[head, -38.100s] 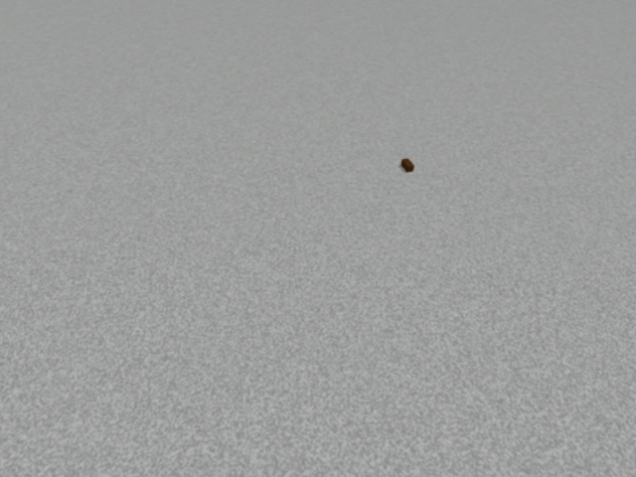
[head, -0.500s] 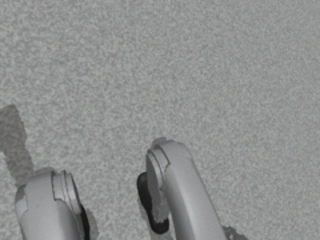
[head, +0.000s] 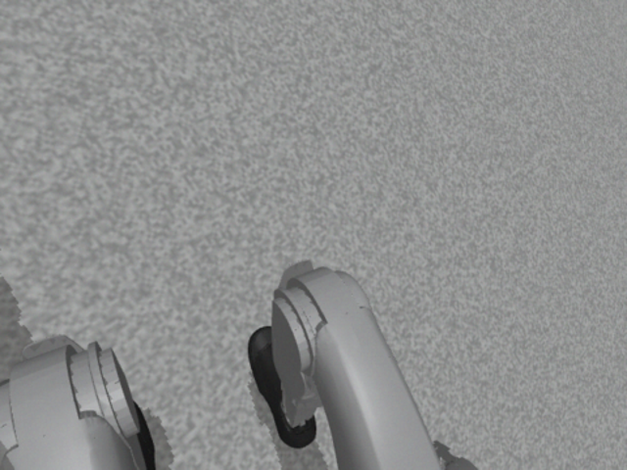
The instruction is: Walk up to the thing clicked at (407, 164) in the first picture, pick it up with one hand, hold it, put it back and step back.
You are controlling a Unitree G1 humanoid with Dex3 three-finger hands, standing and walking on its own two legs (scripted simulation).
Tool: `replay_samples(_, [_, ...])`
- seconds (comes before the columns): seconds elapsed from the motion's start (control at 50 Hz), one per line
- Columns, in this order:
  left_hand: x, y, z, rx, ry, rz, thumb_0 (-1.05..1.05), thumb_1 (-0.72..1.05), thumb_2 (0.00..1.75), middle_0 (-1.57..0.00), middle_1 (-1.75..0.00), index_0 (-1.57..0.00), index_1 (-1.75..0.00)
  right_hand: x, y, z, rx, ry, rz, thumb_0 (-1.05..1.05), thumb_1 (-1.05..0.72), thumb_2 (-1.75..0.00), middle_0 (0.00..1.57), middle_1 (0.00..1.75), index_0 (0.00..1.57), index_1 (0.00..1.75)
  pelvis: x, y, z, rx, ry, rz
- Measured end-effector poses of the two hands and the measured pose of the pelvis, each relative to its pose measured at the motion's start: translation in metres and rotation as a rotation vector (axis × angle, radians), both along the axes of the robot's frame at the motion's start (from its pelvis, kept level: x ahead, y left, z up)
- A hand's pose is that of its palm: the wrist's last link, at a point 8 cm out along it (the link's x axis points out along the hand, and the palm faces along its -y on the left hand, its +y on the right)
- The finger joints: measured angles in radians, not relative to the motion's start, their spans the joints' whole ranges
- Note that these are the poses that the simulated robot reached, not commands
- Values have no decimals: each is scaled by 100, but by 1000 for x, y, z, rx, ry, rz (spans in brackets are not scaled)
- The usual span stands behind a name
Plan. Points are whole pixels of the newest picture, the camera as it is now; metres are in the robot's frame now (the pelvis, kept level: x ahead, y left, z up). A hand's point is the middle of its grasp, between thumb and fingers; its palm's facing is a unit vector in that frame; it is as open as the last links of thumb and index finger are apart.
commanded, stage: rest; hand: left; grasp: from above
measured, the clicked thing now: out of the picture +0.52 +0.32 -0.25
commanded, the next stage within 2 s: open in 0.92 s
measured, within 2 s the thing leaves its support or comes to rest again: neither
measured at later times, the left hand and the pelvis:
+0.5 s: hand out of the picture +0.51 +0.31 -0.23, palm faces -0.44 -0.14 -0.89, open 6.5 cm; pelvis +0.00 +0.00 +0.00, yaw -2 degrees
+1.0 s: hand out of the picture +0.51 +0.31 -0.24, palm faces -0.43 -0.15 -0.89, open 6.5 cm; pelvis +0.00 +0.01 +0.00, yaw -4 degrees
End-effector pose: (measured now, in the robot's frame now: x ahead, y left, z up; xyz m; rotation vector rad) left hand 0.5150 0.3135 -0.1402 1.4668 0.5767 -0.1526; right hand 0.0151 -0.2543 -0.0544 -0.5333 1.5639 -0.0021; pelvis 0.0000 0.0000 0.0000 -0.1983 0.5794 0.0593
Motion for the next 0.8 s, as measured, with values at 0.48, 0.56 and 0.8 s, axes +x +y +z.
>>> replay_samples(0.48, [-1, -5, -33, -10, 6, 23, 0, 54, 0, -100, -13, -105, -7, 3, 7, 9, 7, -18, 70, 0, -89, -89, 21, 30, 20, 30, 0, 2, -3, -27, -26, -17])
replay_samples(0.56, [-1, -5, -37, -10, 6, 20, 0, 54, 0, -100, -13, -105, -7, 3, 7, 10, 11, -17, 83, 0, -89, -89, 21, 30, 20, 30, -1, 2, -4, -31, -32, -19])
replay_samples(0.8, [1, -7, -45, -17, -5, 23, 0, 54, 0, -100, -14, -105, -7, 1, 12, 15, 23, -10, 102, 0, -89, -89, 21, 30, 20, 30, -2, 4, -3, -43, -40, -27])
